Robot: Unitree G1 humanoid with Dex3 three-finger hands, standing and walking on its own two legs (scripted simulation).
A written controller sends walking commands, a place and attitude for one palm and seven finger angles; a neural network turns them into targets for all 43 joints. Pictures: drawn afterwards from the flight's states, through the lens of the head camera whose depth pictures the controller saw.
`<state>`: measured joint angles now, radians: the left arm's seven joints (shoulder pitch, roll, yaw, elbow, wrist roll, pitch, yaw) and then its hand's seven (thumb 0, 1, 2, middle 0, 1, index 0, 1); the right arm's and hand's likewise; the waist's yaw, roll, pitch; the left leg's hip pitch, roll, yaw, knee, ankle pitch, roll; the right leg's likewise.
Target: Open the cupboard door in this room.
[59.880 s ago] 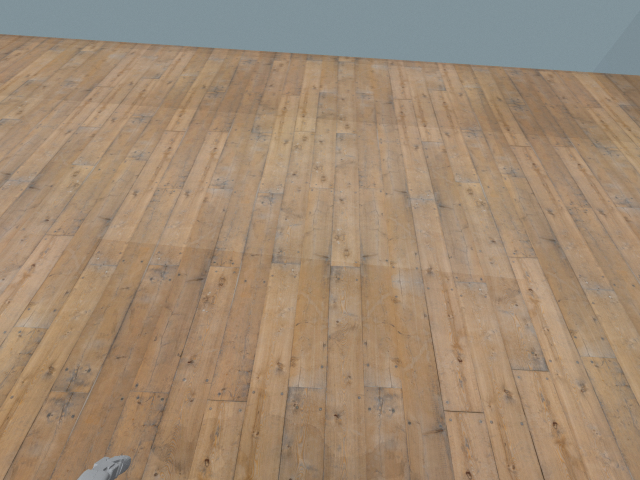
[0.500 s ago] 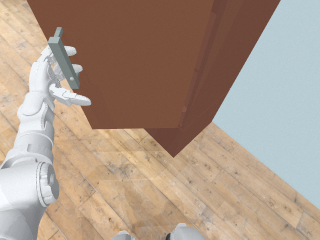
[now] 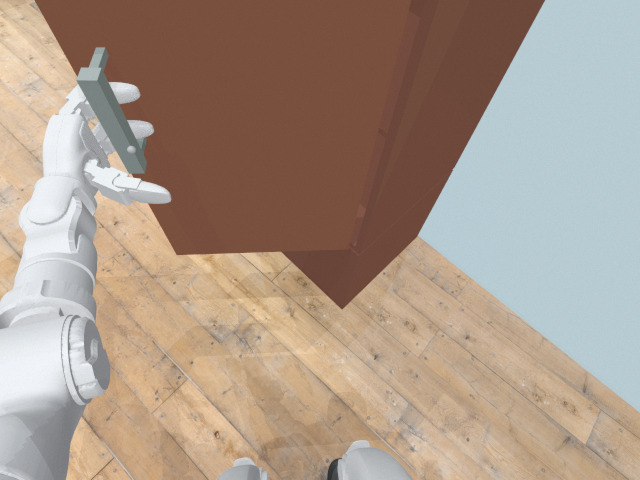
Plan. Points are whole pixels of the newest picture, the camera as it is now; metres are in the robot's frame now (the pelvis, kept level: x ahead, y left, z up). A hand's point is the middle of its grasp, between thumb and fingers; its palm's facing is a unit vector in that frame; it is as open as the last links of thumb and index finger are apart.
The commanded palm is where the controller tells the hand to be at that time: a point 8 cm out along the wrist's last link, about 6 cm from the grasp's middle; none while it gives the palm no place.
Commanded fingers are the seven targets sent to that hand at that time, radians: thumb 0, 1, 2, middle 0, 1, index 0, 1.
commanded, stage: close the thumb around the handle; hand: left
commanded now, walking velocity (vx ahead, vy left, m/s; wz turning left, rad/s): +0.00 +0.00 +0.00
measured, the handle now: (120, 115) +0.55 +0.21 +0.10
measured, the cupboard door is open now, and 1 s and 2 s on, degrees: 49 52 93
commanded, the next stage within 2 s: pull the door open along its arc in 0.66 s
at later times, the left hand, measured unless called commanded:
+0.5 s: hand (131, 149) +0.50 +0.19 +0.10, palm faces -0.02 -1.00 +0.00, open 6.8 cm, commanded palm +0.47 +0.24 +0.10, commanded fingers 0.00 0.90 0.90 -0.40 -1.35 -0.40 -1.35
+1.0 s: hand (130, 160) +0.48 +0.19 +0.10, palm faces -0.02 -1.00 +0.00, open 5.8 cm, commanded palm +0.43 +0.24 +0.10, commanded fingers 0.00 0.90 0.90 -0.40 -1.35 -0.40 -1.35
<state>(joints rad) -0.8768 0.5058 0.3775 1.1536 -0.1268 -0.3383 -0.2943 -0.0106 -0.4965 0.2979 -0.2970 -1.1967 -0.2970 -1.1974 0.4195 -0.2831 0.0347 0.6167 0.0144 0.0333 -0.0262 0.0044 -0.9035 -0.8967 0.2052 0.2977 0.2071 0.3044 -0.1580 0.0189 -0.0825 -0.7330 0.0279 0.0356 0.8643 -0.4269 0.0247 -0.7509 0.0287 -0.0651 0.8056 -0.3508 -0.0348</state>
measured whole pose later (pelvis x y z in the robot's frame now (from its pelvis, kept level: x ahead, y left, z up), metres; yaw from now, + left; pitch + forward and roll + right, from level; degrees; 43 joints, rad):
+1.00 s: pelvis +0.01 +0.01 +0.00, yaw -1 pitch +16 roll -1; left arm -0.73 0.44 0.37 1.01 -0.16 -0.33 -0.28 0.01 0.73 0.78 -0.35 -1.34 -0.35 -1.35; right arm 0.41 -0.27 0.03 0.60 0.02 0.05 -0.01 0.01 -0.90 -0.90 0.21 0.30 0.21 0.30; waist -0.13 0.03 -0.11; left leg -0.68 0.03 0.06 0.84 -0.44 0.03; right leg -0.70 0.03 -0.04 0.78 -0.36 -0.03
